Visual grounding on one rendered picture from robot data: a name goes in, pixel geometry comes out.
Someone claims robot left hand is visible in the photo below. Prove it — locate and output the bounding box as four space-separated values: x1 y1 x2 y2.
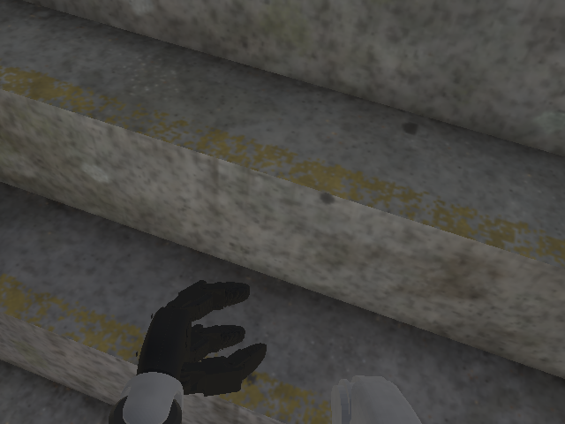
136 280 267 397

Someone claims left robot forearm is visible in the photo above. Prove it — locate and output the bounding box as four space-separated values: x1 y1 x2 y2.
109 372 184 424

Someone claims robot right thigh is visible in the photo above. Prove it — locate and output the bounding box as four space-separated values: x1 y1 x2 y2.
331 375 422 424

